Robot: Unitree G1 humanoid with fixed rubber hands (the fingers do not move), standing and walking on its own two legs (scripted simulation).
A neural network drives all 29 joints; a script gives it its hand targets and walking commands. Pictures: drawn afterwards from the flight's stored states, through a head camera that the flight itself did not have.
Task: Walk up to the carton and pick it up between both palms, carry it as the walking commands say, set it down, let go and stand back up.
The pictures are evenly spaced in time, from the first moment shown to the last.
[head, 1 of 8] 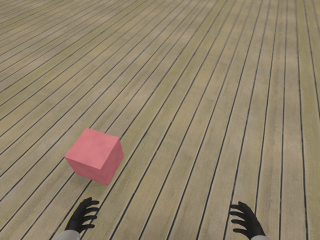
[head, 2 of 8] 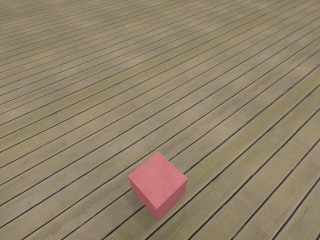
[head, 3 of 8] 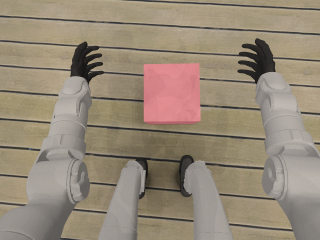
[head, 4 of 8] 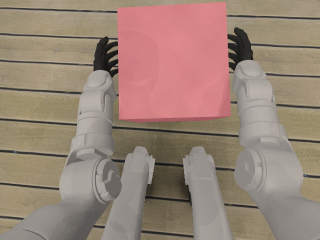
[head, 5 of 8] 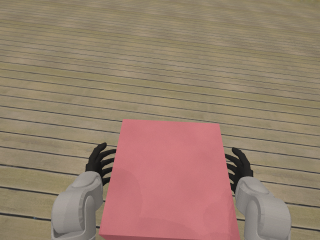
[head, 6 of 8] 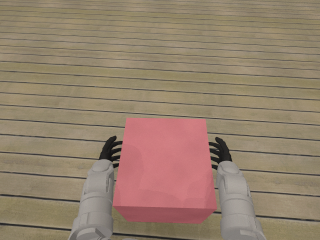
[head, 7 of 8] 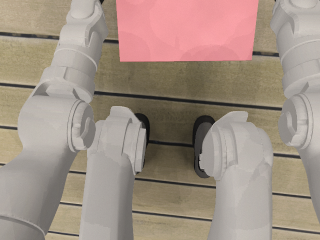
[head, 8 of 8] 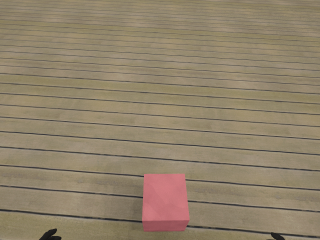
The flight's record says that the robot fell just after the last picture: no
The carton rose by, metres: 0.69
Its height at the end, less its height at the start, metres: +0.00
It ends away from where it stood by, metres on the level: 1.23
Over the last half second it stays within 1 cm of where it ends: yes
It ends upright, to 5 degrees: yes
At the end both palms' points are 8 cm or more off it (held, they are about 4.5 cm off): yes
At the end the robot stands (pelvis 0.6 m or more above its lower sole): yes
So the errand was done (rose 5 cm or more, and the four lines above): yes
